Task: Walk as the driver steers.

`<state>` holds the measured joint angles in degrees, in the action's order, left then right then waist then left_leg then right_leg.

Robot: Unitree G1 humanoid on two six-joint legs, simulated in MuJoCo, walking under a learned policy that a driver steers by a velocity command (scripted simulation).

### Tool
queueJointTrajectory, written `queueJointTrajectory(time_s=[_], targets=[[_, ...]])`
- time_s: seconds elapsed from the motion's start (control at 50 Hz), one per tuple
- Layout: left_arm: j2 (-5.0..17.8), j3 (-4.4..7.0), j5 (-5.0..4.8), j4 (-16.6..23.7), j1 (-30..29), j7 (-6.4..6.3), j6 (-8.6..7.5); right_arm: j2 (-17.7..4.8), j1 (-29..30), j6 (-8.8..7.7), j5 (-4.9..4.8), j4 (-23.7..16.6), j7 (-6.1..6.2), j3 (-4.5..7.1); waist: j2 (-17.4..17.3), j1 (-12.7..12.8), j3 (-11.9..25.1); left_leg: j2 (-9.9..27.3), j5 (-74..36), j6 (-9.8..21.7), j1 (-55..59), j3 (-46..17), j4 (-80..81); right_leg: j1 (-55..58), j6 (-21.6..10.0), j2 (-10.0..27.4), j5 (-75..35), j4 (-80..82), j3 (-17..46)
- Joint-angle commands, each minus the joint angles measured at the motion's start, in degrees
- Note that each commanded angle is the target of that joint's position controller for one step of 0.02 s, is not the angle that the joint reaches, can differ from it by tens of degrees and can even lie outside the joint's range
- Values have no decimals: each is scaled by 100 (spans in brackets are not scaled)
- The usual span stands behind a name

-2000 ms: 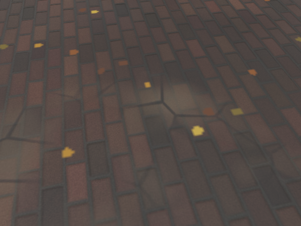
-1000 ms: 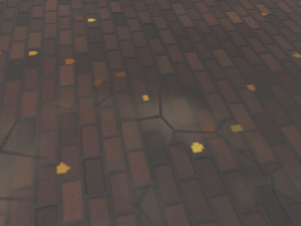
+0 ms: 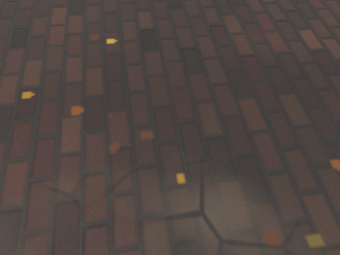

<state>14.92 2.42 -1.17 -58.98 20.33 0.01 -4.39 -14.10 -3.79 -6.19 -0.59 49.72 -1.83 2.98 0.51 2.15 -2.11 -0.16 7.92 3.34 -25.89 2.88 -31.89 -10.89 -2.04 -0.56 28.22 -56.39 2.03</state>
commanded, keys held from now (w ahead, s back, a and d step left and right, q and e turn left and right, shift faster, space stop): w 0.20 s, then no key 0.80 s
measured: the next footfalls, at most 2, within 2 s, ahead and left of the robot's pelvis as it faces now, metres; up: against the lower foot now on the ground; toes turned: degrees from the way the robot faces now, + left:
right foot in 0.42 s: +0.41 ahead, -0.12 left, +0.00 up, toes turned -2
left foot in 0.74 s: +0.35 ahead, +0.12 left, +0.00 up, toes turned +1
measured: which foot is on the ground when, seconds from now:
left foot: down 0.00-0.44, up 0.46-0.72, down 0.74-1.00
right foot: up 0.00-0.40, down 0.42-1.00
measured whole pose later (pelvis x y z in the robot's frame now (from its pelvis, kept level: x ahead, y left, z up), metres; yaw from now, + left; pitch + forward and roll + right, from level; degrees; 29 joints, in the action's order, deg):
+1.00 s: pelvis +0.33 -0.01 +0.01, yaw +0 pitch +0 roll +0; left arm 12.7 2.1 0.3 -59.6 8.6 -1.3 -0.5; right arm -11.6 -14.8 -1.4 0.3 60.8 2.1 2.2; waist 0.5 0.0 -1.3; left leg 1.6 17.3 -0.9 -11.5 0.5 -29.1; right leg -16.8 -0.9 -0.1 10.2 -27.3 -2.2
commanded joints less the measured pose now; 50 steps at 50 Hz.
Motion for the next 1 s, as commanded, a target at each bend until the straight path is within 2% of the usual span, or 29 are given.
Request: queueJointTrajectory(time_s=[0.02,0.04,0.06,0.1,0.12,0.16,0.2,0.28,0.36,0.4,0.42,0.44,0.46,0.48,0.5,0.52,0.54,0.56,0.6,0.64,0.68,0.72,0.74,0.76,0.78,0.8,0.82,0.88,1.0], targets=[[741,123,-120,525,-379,-5,-306,-785,-1048,-11,35,37,31,184,-429,-551,831,1758,180,1005,3085,-2653,1685,-3006,-180,555,-663,-1616,256],[699,167,-41,533,-490,-35,-271,-627,-823,-24,84,6,11,140,-326,-399,534,1562,-346,953,2452,-2191,1859,-2763,-149,724,-976,-1298,220],[588,178,-17,510,-375,-31,-196,-491,-757,-33,131,32,-4,94,-417,-225,497,1424,-547,916,2100,-1888,2028,-2435,-140,850,-1184,-1120,251],[344,158,3,494,-273,-39,-64,-532,-888,-55,97,130,-5,103,-455,-113,394,1330,-819,995,1779,-1552,2276,-2271,-67,916,-1307,-781,181],[331,163,19,543,-391,-49,-23,-622,-972,-64,86,178,21,124,-422,-98,287,1316,-940,1027,1705,-1410,2375,-2398,-15,942,-1457,-580,151],[365,180,70,710,-835,-64,5,-771,-1163,-49,85,257,97,161,-317,-173,113,1314,-1099,1046,1767,-1237,2505,-2808,104,964,-1970,13,124],[324,177,92,843,-1225,-43,-11,-778,-1332,-5,70,322,161,155,-326,-261,31,1212,-1157,954,1854,-1002,2558,-2953,170,926,-2602,703,76],[141,86,109,1024,-1937,34,-78,-797,-1613,74,73,473,232,119,-386,-458,-31,848,-2601,663,1665,-283,2253,-2067,183,464,-3567,2139,-342],[308,96,104,1104,-2084,131,-102,-808,-1689,211,35,639,274,118,-548,-407,105,1119,-2923,550,2380,-426,1650,-1836,-14,311,-3352,2662,-182],[564,189,158,950,-1560,148,-144,-884,-1454,272,4,627,305,152,-575,-56,373,1127,-3212,383,2628,-515,1012,-1225,-191,183,-3241,3005,-187],[765,272,207,748,-1038,126,-170,-836,-1479,291,19,616,304,140,-389,146,677,830,-3216,208,2592,-407,313,-468,-301,151,-4032,3306,-246],[1155,343,311,646,-564,95,-178,-627,-1828,267,140,557,292,65,205,85,1388,458,-1839,-32,1789,-241,-807,1038,-611,917,-6547,2754,388],[1091,294,326,568,-305,67,-85,-7,-2683,240,144,759,239,-136,1270,-117,2253,-143,1557,-416,278,-191,-2604,2752,-1697,2215,-7625,2567,1785],[627,162,191,534,-202,94,-16,-240,-2610,254,31,856,215,-93,1073,28,2611,-208,3343,-521,5,-743,-3354,2644,-1884,2334,-6942,2875,2309],[614,135,112,592,-594,111,8,-632,-2145,301,-72,724,228,18,724,9,2028,8,3242,-523,-251,-887,-3613,1923,-1644,2097,-5733,3155,1988],[528,95,123,691,-1108,83,30,-665,-1716,388,-96,637,297,48,415,-93,1421,194,2942,-556,-385,-733,-3476,1151,-1397,1851,-4717,3428,1641],[449,54,170,750,-1485,59,40,-610,-1534,491,-37,602,367,70,313,-216,1014,358,2635,-593,-242,-699,-3125,362,-1252,1731,-3903,3704,1444],[430,47,219,769,-1717,36,58,-550,-1539,599,15,596,429,79,457,-363,855,484,2354,-613,156,-694,-2681,-245,-1116,1562,-3202,3951,1278],[481,72,309,761,-1909,12,125,-332,-1662,702,45,665,503,44,706,-487,729,389,2103,-615,808,-479,-1805,-916,-1014,1272,-2548,4213,912],[485,76,280,712,-1852,-29,157,-264,-1690,737,57,736,515,29,709,-484,880,341,1500,-559,1263,-387,-1122,-1016,-1008,1214,-2139,4291,772],[510,76,177,675,-1912,-66,211,-254,-1717,761,102,816,472,33,632,-575,858,267,581,-461,1784,-240,-362,-1259,-852,1112,-1043,4343,642],[385,33,121,557,-1760,-80,257,-306,-1597,779,225,812,428,40,499,-569,571,277,289,-284,2050,-232,197,-1563,-457,900,231,4405,560],[342,16,136,492,-1633,-78,276,-419,-1466,773,253,726,434,38,330,-486,269,521,482,-149,1854,-498,653,-1593,-216,753,489,4295,489],[393,55,147,487,-1453,-94,303,-780,-1311,757,186,714,455,107,-164,-212,-22,590,1402,-3,1191,-580,807,-1358,-44,445,240,4151,193],[390,53,169,477,-1487,-132,321,-706,-1228,695,136,765,443,109,-455,-213,-155,531,2078,4,498,-617,1059,-749,43,284,-270,3853,-19],[356,51,171,454,-1447,-154,325,-528,-1133,620,147,785,437,66,-603,-159,-148,531,2115,-91,252,-633,1255,-354,26,275,-727,3617,-50],[309,46,170,406,-1360,-171,330,-471,-1032,556,155,802,430,57,-706,-97,-101,526,1893,-192,215,-628,1317,-138,-19,272,-1059,3475,-85],[305,53,177,268,-1221,-166,335,-382,-1100,432,111,859,412,36,-462,-123,68,473,1146,-292,600,-558,1156,-89,-116,276,-1622,3329,-130],[300,56,126,127,-1260,-133,341,-396,-1335,432,78,982,409,22,-166,-237,329,403,35,-237,1087,-440,862,66,-105,295,-2658,3115,-163]])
